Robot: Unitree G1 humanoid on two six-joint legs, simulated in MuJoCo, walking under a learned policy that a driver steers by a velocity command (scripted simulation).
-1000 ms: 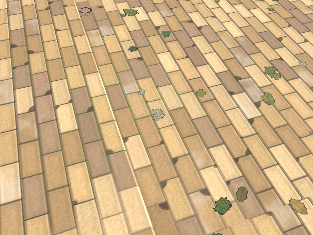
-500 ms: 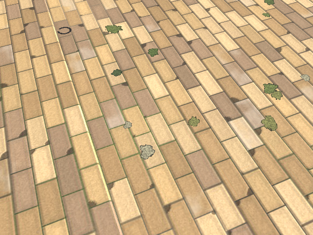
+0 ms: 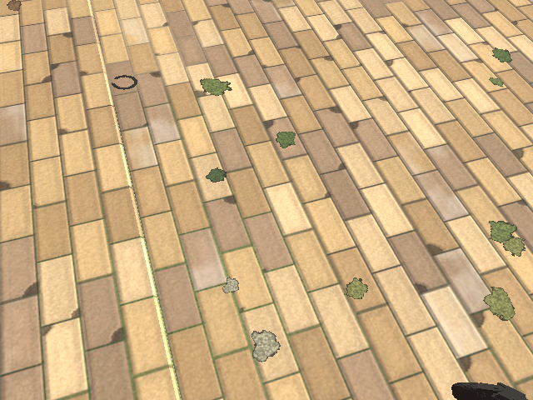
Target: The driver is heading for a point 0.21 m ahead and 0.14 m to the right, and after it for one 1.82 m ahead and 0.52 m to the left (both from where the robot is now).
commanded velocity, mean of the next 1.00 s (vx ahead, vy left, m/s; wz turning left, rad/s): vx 0.50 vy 0.00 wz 0.35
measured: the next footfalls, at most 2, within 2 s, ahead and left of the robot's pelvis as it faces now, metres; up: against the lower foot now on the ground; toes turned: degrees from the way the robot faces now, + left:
right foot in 0.46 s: +0.39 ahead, -0.14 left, -0.04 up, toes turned +7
left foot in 0.98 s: +0.59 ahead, +0.18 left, -0.04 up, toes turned +27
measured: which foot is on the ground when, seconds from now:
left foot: down 0.00-0.46, up 0.48-0.96, down 0.98-1.00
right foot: down 0.00-0.00, up 0.02-0.44, down 0.46-0.96, up 0.98-1.00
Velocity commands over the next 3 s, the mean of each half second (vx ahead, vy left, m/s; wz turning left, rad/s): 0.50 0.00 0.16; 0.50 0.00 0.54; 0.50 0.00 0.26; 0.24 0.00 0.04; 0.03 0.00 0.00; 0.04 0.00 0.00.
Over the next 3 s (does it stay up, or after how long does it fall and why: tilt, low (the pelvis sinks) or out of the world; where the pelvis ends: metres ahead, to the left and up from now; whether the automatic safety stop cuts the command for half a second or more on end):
stays up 0.94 0.27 -0.03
